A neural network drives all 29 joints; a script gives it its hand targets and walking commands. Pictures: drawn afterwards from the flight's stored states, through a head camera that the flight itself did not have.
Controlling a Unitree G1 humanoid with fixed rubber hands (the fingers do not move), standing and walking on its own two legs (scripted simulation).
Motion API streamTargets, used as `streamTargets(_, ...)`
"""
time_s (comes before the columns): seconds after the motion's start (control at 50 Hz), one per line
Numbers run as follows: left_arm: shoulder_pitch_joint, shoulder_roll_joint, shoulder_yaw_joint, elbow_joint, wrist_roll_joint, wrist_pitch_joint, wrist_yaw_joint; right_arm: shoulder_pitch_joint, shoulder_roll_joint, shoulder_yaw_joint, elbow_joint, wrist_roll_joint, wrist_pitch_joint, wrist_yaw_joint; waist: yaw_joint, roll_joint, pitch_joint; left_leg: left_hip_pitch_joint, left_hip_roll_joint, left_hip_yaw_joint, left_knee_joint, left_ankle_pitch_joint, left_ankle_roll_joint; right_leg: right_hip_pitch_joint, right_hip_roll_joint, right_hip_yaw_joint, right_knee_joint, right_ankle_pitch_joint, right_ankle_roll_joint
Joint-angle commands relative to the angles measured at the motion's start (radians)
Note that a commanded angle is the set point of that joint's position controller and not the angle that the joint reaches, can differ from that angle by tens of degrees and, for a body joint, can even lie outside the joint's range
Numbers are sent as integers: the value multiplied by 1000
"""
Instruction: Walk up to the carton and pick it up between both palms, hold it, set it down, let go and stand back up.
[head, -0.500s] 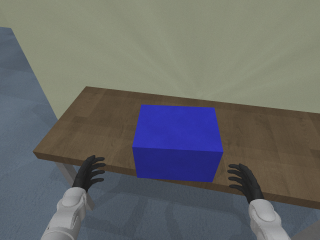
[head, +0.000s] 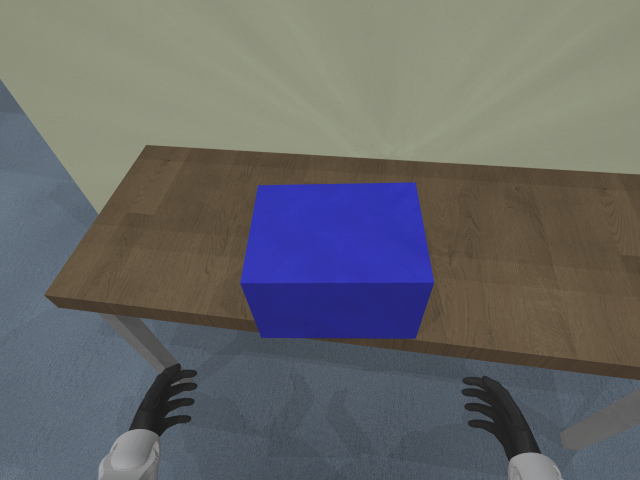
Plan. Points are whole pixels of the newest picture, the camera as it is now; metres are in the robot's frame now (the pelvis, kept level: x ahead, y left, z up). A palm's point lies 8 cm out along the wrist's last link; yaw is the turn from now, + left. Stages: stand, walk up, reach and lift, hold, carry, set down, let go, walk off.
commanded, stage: set down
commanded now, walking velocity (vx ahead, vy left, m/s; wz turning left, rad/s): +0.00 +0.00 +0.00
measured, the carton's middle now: (336, 261) +0.45 +0.00 -0.06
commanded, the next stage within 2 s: let go in 0.14 s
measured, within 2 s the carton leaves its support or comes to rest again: neither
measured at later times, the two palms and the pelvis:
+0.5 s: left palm out of the picture +0.13 +0.24 -0.09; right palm out of the picture +0.13 -0.23 -0.09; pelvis -0.01 +0.00 +0.00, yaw +0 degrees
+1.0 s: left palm out of the picture +0.10 +0.25 -0.12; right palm out of the picture +0.06 -0.25 -0.12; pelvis +0.01 +0.02 -0.01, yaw +0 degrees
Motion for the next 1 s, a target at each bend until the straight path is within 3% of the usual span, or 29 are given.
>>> streamTargets(0.0,30,52,39,-49,4,56,-59,-19,-97,-22,-82,1,6,-31,23,-155,-177,108,-92,95,-35,229,12,70,35,-63,-59,216,-13)
streamTargets(0.02,1,73,56,-129,-18,30,-58,-22,-70,-21,-180,15,-11,-38,30,-177,-205,122,-92,94,-33,254,19,78,38,-60,-64,238,-3)
streamTargets(0.04,5,52,54,-22,17,43,-65,-23,-58,-14,-83,-10,6,-38,28,-135,-107,108,-93,96,-36,226,18,28,38,-69,-74,178,-4)
streamTargets(0.08,-2,47,62,-7,35,53,-72,-10,-64,-25,-80,-22,29,-37,25,-138,-39,102,-88,91,-58,159,32,5,40,-59,-90,57,-7)
streamTargets(0.12,-25,39,66,-39,48,60,-66,-19,-66,-39,-111,-29,46,-36,38,-112,1,74,-82,97,-73,125,33,7,39,-60,-100,-11,-12)
streamTargets(0.22,-54,34,65,-85,101,66,-31,-5,-67,-86,-117,-55,73,-20,23,-24,32,11,-77,90,-76,40,16,-1,43,-61,-71,-95,-26)
streamTargets(0.36,-102,86,44,-181,74,12,38,-14,-63,-130,-141,-67,28,3,6,29,-112,3,-69,87,-40,70,16,36,44,-50,-36,3,-38)
streamTargets(0.44,-82,89,37,-186,53,-3,48,-18,-73,-129,-139,-66,7,14,6,5,-170,-1,-77,99,-28,95,21,52,36,-47,-30,52,-37)
streamTargets(0.52,-50,82,30,-141,37,7,18,4,-65,-110,-101,-56,0,16,-3,-65,-171,40,-78,102,-18,136,26,40,39,-60,-36,73,-27)
streamTargets(0.56,-34,67,36,-123,33,14,9,7,-69,-107,-101,-57,1,13,15,-70,-180,47,-78,100,-16,134,24,47,37,-57,-32,66,-25)
streamTargets(0.66,-4,25,27,-82,36,53,-25,-11,-83,-97,-100,-51,29,7,13,-98,-100,53,-77,104,-39,141,29,18,53,-65,-62,33,-19)
streamTargets(0.68,117,124,76,-16,129,-28,-13,97,-129,-105,-1,-83,164,14,22,-134,-76,-95,59,-42,21,231,22,-44,-66,16,27,178,23)
streamTargets(0.7,118,121,81,2,122,-62,-19,150,-135,-116,-9,-84,216,10,-1,-132,-52,-112,48,-40,15,122,21,-56,-69,27,15,132,31)
streamTargets(0.72,119,122,81,21,108,-74,-24,152,-119,-106,-14,-86,238,10,5,-140,-5,-137,36,-32,10,85,9,-91,-68,30,11,121,39)
streamTargets(0.74,121,114,78,15,118,-85,-25,138,-141,-109,-8,-79,254,11,13,-55,-51,-129,44,-15,25,84,15,-65,-72,51,30,149,31)
streamTargets(0.82,89,86,75,31,104,-105,-28,129,-133,-102,14,-60,246,33,-9,-75,-142,-122,36,-25,23,90,29,-37,-72,47,45,154,20)
streamTargets(0.84,101,54,70,26,106,-106,-23,122,-138,-110,20,-57,246,25,-5,-18,-159,-118,33,-8,39,89,37,-39,-76,58,44,188,13)
streamTargets(0.9,143,76,77,71,101,-114,-17,162,-130,-109,51,-54,244,24,-18,-80,-179,-98,31,-18,39,104,40,-33,-76,52,45,176,14)
streamTargets(0.94,147,52,70,91,102,-121,-16,156,-134,-107,80,-55,244,24,-14,-47,-172,-112,26,-18,33,132,43,-11,-78,53,57,201,8)
streamTargets(0.98,177,66,76,117,100,-118,-12,158,-127,-103,85,-56,241,16,-9,-74,-185,-80,33,-26,33,168,54,-30,-71,36,56,186,12)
